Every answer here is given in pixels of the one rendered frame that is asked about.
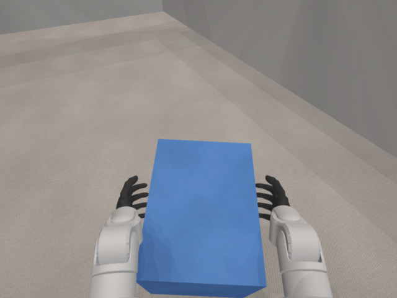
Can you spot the right robot hand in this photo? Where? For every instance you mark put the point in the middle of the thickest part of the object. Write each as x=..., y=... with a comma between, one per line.
x=277, y=198

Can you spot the left robot hand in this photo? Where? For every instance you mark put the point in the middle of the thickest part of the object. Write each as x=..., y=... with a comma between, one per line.
x=126, y=198

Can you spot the carton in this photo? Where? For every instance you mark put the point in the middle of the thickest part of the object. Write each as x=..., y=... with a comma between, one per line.
x=201, y=231

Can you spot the right robot forearm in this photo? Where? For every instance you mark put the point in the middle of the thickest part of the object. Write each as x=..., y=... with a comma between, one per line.
x=301, y=259

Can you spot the left robot forearm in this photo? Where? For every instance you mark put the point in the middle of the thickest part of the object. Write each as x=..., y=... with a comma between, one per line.
x=115, y=260

